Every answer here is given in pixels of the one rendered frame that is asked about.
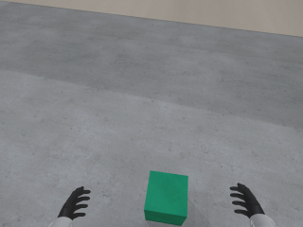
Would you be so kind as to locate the left robot forearm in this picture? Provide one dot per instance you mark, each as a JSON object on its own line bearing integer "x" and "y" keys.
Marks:
{"x": 61, "y": 222}

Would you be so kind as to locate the right robot forearm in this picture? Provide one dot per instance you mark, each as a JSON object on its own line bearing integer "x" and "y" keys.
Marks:
{"x": 261, "y": 220}

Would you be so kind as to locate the robot left hand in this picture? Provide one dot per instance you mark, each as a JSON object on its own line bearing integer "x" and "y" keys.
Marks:
{"x": 70, "y": 206}

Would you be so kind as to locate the robot right hand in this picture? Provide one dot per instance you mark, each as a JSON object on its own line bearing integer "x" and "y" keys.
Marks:
{"x": 251, "y": 203}

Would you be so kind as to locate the carton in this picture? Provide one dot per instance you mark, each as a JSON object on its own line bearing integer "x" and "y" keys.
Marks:
{"x": 166, "y": 198}

